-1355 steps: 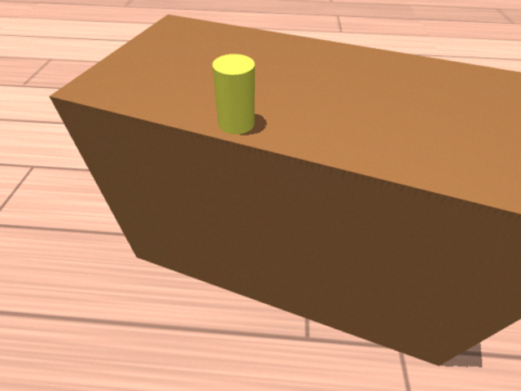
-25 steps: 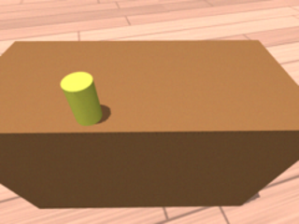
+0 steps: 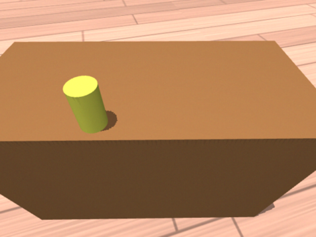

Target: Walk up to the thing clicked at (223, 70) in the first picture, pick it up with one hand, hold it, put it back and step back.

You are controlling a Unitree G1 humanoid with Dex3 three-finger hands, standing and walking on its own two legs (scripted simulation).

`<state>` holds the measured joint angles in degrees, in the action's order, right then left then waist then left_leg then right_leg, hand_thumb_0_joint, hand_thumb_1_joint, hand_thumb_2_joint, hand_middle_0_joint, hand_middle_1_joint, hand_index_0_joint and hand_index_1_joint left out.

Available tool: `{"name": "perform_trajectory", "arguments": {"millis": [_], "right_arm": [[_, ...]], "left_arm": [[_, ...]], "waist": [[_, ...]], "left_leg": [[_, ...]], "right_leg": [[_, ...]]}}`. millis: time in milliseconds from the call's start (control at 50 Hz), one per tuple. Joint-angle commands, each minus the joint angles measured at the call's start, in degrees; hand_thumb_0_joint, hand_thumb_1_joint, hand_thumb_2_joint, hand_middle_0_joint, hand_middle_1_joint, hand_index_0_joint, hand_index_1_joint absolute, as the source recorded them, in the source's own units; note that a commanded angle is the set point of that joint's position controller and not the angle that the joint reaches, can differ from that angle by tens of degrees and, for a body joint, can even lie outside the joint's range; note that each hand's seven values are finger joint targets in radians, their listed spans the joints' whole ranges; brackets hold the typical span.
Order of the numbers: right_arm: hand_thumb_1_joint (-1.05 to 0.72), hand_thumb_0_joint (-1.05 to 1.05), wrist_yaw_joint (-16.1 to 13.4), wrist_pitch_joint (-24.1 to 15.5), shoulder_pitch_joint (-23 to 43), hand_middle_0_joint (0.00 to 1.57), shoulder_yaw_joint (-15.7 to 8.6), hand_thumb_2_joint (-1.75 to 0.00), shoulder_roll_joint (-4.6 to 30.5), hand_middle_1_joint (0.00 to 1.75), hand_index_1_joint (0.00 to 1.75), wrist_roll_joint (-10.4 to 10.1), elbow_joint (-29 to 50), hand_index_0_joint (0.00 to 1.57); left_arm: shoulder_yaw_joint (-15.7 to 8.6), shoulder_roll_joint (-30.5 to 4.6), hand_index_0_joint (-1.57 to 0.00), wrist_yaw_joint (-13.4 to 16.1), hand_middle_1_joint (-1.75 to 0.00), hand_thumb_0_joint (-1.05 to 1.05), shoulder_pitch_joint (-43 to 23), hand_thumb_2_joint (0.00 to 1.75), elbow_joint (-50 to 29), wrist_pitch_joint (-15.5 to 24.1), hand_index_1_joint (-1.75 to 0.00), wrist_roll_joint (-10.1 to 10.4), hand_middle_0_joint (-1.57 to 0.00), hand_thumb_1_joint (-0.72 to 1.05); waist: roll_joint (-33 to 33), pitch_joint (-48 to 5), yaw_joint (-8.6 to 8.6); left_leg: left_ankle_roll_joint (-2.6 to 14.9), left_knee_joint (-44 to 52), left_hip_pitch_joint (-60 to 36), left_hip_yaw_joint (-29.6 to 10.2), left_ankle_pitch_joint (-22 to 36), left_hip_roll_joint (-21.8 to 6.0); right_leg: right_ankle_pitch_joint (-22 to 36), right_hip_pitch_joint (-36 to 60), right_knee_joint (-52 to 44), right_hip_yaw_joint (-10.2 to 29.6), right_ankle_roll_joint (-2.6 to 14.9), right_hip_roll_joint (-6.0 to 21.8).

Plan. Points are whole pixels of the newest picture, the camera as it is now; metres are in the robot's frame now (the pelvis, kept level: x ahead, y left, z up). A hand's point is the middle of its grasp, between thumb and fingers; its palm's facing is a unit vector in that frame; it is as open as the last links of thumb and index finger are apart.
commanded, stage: stand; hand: left
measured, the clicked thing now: (87, 106) +0.44 +0.21 +0.09
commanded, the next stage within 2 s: step back in 1.86 s
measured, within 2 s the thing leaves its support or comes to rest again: neither
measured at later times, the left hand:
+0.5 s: hand out of the picture +0.08 +0.26 -0.16, palm faces -0.04 -0.94 -0.35, open 7.3 cm
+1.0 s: hand out of the picture +0.07 +0.26 -0.16, palm faces -0.04 -0.94 -0.35, open 7.3 cm
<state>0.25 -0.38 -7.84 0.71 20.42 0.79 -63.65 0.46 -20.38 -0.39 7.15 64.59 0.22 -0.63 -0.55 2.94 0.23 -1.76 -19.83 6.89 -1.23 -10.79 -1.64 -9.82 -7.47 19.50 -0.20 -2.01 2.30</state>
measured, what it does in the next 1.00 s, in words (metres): stands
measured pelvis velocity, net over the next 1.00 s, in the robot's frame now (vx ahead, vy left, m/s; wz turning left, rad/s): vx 0.01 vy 0.00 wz -0.01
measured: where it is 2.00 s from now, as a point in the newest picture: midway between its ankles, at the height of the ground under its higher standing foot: outside the picture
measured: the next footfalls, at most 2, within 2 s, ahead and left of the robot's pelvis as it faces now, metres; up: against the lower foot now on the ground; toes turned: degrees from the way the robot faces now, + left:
none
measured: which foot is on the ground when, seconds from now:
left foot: down 0.00-1.00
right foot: down 0.00-1.00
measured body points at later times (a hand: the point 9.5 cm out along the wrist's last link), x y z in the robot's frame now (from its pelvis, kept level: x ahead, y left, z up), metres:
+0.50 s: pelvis +0.01 +0.00 +0.00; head +0.02 +0.00 +0.45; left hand +0.08 +0.30 -0.13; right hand +0.08 -0.30 -0.13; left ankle +0.00 +0.14 -0.75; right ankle +0.01 -0.14 -0.75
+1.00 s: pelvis +0.01 +0.00 +0.00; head +0.03 +0.00 +0.45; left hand +0.08 +0.31 -0.13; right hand +0.07 -0.30 -0.14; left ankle +0.00 +0.14 -0.75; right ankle +0.01 -0.14 -0.75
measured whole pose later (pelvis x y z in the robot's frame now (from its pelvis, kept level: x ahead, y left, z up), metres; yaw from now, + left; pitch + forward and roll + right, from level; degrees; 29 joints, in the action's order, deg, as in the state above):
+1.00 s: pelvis +0.01 +0.00 +0.00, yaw +0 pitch -2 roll +0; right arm 0.3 -0.2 -7.5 0.0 20.1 0.8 -64.0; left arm 0.1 -20.3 -0.3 7.7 64.2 0.1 -0.8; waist -0.3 3.3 0.2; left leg -1.4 -19.4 6.3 -0.8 -11.5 -1.4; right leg -10.2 -6.8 18.7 0.2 -2.4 2.6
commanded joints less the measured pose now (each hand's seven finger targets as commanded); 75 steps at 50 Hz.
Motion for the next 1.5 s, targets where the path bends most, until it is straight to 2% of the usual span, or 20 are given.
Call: {"name": "perform_trajectory", "arguments": {"millis": [0, 40, 140, 240, 360, 440, 560, 620, 740, 760, 880, 980, 1000, 1080, 1220, 1300, 1360, 1480], "right_arm": [[-0.9, 0.0, -0.58, -1.0, 1.39, 0.2, -2.65, -0.9, 12.26, 0.3, 0.3, -0.21, 2.82, 0.2], [-0.9, 0.0, -0.52, -0.97, 1.48, 0.2, -2.59, -0.9, 12.03, 0.3, 0.3, -0.28, 2.87, 0.2], [-0.9, 0.0, -0.6, -0.88, 1.51, 0.2, -2.79, -0.9, 12.27, 0.3, 0.3, -0.2, 2.9, 0.2], [-0.9, 0.0, -0.54, -0.92, 1.86, 0.2, -2.79, -0.9, 12.08, 0.3, 0.3, -0.24, 3.07, 0.2], [-0.9, 0.0, -0.72, -1.1, 1.73, 0.2, -2.84, -0.9, 12.22, 0.3, 0.3, -0.24, 3.14, 0.2], [-0.9, 0.0, -0.82, -1.05, 1.85, 0.2, -2.91, -0.9, 12.48, 0.3, 0.3, -0.31, 3.08, 0.2], [-0.9, 0.0, -0.82, -0.92, 2.23, 0.2, -2.86, -0.9, 12.08, 0.3, 0.3, -0.29, 3.02, 0.2], [-0.9, 0.0, -0.8, -0.89, 1.99, 0.2, -2.94, -0.9, 12.14, 0.3, 0.3, -0.27, 3.1, 0.2], [-0.9, 0.0, -0.7, -0.87, 2.26, 0.2, -3.16, -0.9, 12.26, 0.3, 0.3, -0.16, 2.93, 0.2], [-0.9, 0.0, -0.66, -1.02, 2.35, 0.2, -3.17, -0.9, 12.27, 0.3, 0.3, -0.12, 3.07, 0.2], [-0.9, 0.0, -0.58, -1.08, 2.41, 0.2, -3.27, -0.9, 12.04, 0.3, 0.3, -0.25, 2.92, 0.2], [-0.9, 0.0, -0.61, -1.02, 2.41, 0.2, -3.32, -0.9, 12.16, 0.3, 0.3, -0.36, 3.13, 0.2], [-0.9, 0.0, -0.59, -1.03, 2.18, 0.2, -3.28, -0.9, 12.09, 0.3, 0.3, -0.36, 2.94, 0.2], [-0.9, 0.0, -0.64, -1.02, 2.36, 0.2, -3.2, -0.9, 12.15, 0.3, 0.3, -0.39, 2.94, 0.2], [-0.9, 0.0, -0.74, -0.96, 1.98, 0.2, -3.09, -0.9, 11.91, 0.3, 0.3, -0.25, 2.98, 0.2], [-0.9, 0.0, -0.63, -0.94, 2.57, 0.2, -3.24, -0.9, 12.06, 0.3, 0.3, -0.29, 3.06, 0.2], [-0.9, 0.0, -0.55, -0.95, 1.9, 0.2, -3.3, -0.9, 12.03, 0.3, 0.3, -0.37, 3.24, 0.2], [-0.9, 0.0, -0.67, -1.07, 2.36, 0.2, -3.32, -0.9, 12.14, 0.3, 0.3, -0.37, 3.58, 0.2]], "left_arm": [[-2.39, -12.4, -0.2, 0.8, -0.3, 0.0, -1.94, 0.9, -2.75, 1.19, -0.3, -0.01, -0.2, 0.9], [-2.4, -12.46, -0.2, 0.79, -0.3, 0.0, -1.88, 0.9, -2.86, 1.25, -0.3, 0.03, -0.2, 0.9], [-2.58, -12.6, -0.2, 0.93, -0.3, 0.0, -2.13, 0.9, -3.0, 1.37, -0.3, -0.04, -0.2, 0.9], [-2.57, -12.47, -0.2, 0.83, -0.3, 0.0, -1.62, 0.9, -2.9, 1.26, -0.3, 0.12, -0.2, 0.9], [-2.68, -12.48, -0.2, 0.93, -0.3, 0.0, -1.75, 0.9, -3.17, 1.41, -0.3, -0.01, -0.2, 0.9], [-2.57, -12.07, -0.2, 1.0, -0.3, 0.0, -1.59, 0.9, -3.15, 1.37, -0.3, 0.07, -0.2, 0.9], [-2.61, -12.13, -0.2, 1.03, -0.3, 0.0, -1.84, 0.9, -3.21, 1.25, -0.3, -0.03, -0.2, 0.9], [-2.68, -11.97, -0.2, 1.1, -0.3, 0.0, -2.18, 0.9, -3.29, 1.3, -0.3, 0.03, -0.2, 0.9], [-2.88, -12.18, -0.2, 0.9, -0.3, 0.0, -2.17, 0.9, -3.33, 0.95, -0.3, -0.11, -0.2, 0.9], [-2.84, -12.02, -0.2, 0.82, -0.3, 0.0, -2.01, 0.9, -3.49, 1.03, -0.3, -0.13, -0.2, 0.9], [-2.77, -12.1, -0.2, 0.87, -0.3, 0.0, -1.81, 0.9, -3.57, 1.24, -0.3, 0.02, -0.2, 0.9], [-2.66, -11.97, -0.2, 0.98, -0.3, 0.0, -1.2, 0.9, -3.48, 1.44, -0.3, -0.01, -0.2, 0.9], [-2.63, -12.0, -0.2, 1.02, -0.3, 0.0, -1.48, 0.9, -3.34, 1.4, -0.3, 0.05, -0.2, 0.9], [-2.55, -11.99, -0.2, 1.0, -0.3, 0.0, -1.2, 0.9, -3.55, 1.49, -0.3, 0.15, -0.2, 0.9], [-2.71, -12.01, -0.2, 1.04, -0.3, 0.0, -1.22, 0.9, -3.53, 1.09, -0.3, 0.04, -0.2, 0.9], [-2.7, -11.89, -0.2, 0.95, -0.3, 0.0, -0.96, 0.9, -3.42, 1.04, -0.3, 0.0, -0.2, 0.9], [-2.83, -12.17, -0.2, 1.05, -0.3, 0.0, -1.42, 0.9, -3.6, 1.36, -0.3, -0.06, -0.2, 0.9], [-2.97, -12.13, -0.2, 0.95, -0.3, 0.0, -1.33, 0.9, -3.88, 1.37, -0.3, -0.01, -0.2, 0.9]], "waist": [[0.57, -2.94, -0.33], [0.86, -2.7, -0.27], [0.51, -4.03, -0.11], [0.33, -2.95, -0.42], [0.28, -5.63, -0.31], [0.12, -5.8, -0.4], [0.0, -3.86, -0.25], [0.44, -4.28, -0.29], [-0.2, -1.75, -0.18], [-0.25, -2.7, -0.35], [0.53, -3.38, -0.36], [0.89, -5.18, -0.29], [0.85, -4.49, -0.08], [0.28, -5.05, -0.31], [-0.2, -3.82, -0.33], [0.41, -2.58, -0.45], [0.9, -3.95, -0.11], [0.33, -4.66, -0.32]], "left_leg": [[2.35, 3.94, 1.53, -3.96, 3.66, -5.36], [2.27, 4.12, 1.55, -4.01, 3.59, -5.22], [2.43, 3.13, 0.61, -3.64, 6.23, -5.4], [2.27, 3.78, 0.84, -3.67, 4.57, -5.31], [2.52, 2.44, -0.73, -3.23, 10.79, -5.68], [2.43, 1.99, -1.47, -3.21, 12.86, -5.81], [2.24, 2.91, -0.38, -3.24, 9.55, -5.55], [2.53, 2.77, -0.34, -3.13, 10.38, -5.75], [2.31, 4.75, 1.36, -3.57, 2.71, -5.3], [2.54, 4.58, 1.42, -3.62, 4.24, -5.61], [2.41, 4.07, 0.28, -3.58, 5.83, -5.36], [2.62, 2.76, -1.58, -3.2, 9.33, -5.63], [2.53, 3.0, -0.84, -3.15, 8.43, -5.35], [2.57, 2.52, -1.45, -3.1, 10.86, -5.66], [2.6, 3.27, -0.01, -2.79, 8.9, -5.46], [2.49, 3.97, -0.28, -3.26, 5.72, -5.49], [2.58, 3.21, -0.91, -3.09, 8.88, -5.48], [2.77, 2.77, -1.21, -2.74, 10.13, -5.67]], "right_leg": [[3.92, 1.02, -2.94, 3.98, 2.8, 5.11], [3.46, 0.82, -3.29, 3.96, 2.73, 5.01], [6.88, 1.82, -2.83, 4.1, 2.89, 5.39], [4.03, 0.7, -3.13, 3.91, 2.85, 5.01], [11.33, 3.13, -2.13, 3.85, 2.76, 5.71], [12.52, 3.12, -2.11, 3.46, 2.52, 5.5], [9.7, 2.3, -2.79, 3.54, 2.49, 5.36], [10.41, 3.16, -2.57, 3.58, 2.6, 5.54], [2.57, 1.03, -3.53, 3.63, 2.84, 4.88], [4.45, 1.96, -3.32, 3.68, 2.88, 5.07], [5.23, 1.51, -3.36, 3.82, 2.77, 5.19], [9.41, 2.05, -2.55, 3.68, 2.73, 5.42], [9.08, 2.18, -2.75, 3.85, 2.64, 5.43], [11.16, 2.71, -2.47, 3.89, 2.73, 5.52], [9.33, 2.6, -2.56, 3.75, 2.81, 5.44], [5.23, 0.81, -3.15, 3.62, 2.75, 4.89], [8.87, 1.88, -2.83, 3.75, 2.65, 5.25], [11.1, 2.76, -2.56, 3.99, 2.74, 5.53]]}}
